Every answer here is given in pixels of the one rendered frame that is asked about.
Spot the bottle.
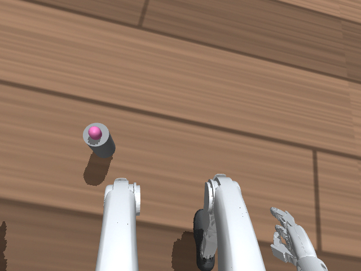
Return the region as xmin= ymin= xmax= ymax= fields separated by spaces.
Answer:
xmin=83 ymin=123 xmax=116 ymax=158

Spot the right robot arm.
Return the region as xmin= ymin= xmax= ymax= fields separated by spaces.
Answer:
xmin=296 ymin=256 xmax=328 ymax=271

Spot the right robot hand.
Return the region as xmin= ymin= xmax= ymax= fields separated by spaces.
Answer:
xmin=270 ymin=207 xmax=317 ymax=266

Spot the right robot foot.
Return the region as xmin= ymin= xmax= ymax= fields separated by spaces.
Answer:
xmin=193 ymin=209 xmax=215 ymax=271

